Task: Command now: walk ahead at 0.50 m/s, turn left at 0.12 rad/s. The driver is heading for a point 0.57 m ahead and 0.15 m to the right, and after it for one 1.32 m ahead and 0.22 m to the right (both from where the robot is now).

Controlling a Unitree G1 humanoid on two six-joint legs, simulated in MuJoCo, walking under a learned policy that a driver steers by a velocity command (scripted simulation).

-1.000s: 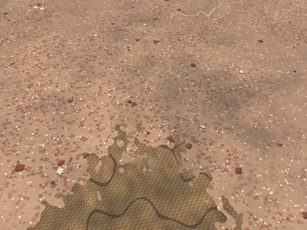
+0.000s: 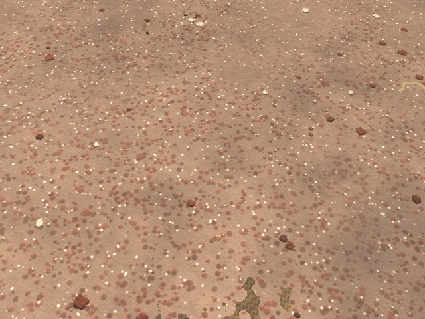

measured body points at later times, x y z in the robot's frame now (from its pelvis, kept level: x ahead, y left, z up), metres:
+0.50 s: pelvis +0.29 -0.07 -0.01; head +0.33 -0.08 +0.44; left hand +0.51 +0.16 -0.11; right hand +0.30 -0.36 -0.13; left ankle +0.13 +0.08 -0.64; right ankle +0.36 -0.15 -0.73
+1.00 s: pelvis +0.60 -0.08 +0.00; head +0.63 -0.08 +0.44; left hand +0.76 +0.16 -0.12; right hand +0.67 -0.38 -0.09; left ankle +0.69 -0.03 -0.73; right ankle +0.43 -0.17 -0.65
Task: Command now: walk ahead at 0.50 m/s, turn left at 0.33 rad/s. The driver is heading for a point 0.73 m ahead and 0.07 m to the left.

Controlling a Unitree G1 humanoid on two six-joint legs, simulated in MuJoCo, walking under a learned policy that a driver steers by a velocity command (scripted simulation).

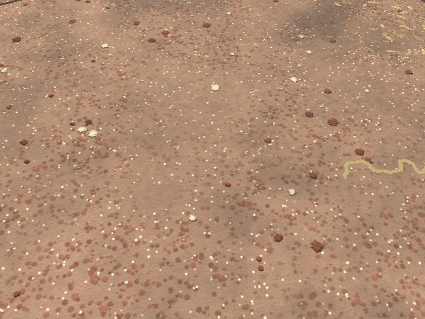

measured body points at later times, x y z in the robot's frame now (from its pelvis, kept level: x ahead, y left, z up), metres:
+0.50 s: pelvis +0.28 -0.01 +0.00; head +0.30 -0.01 +0.45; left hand +0.40 +0.29 -0.07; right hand +0.41 -0.28 -0.12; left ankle +0.13 +0.08 -0.65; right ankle +0.36 -0.10 -0.73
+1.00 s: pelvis +0.51 +0.12 +0.01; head +0.53 +0.14 +0.46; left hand +0.45 +0.40 -0.13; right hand +0.75 -0.07 -0.08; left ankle +0.52 +0.23 -0.73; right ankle +0.46 -0.06 -0.64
